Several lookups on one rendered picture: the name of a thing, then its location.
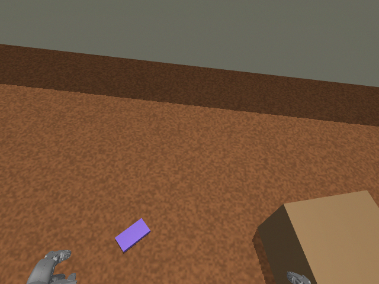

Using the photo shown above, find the right robot hand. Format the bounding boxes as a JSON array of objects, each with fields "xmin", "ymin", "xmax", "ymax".
[{"xmin": 287, "ymin": 272, "xmax": 311, "ymax": 284}]

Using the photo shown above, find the left robot hand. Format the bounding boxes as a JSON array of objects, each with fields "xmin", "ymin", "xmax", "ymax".
[{"xmin": 26, "ymin": 250, "xmax": 77, "ymax": 284}]

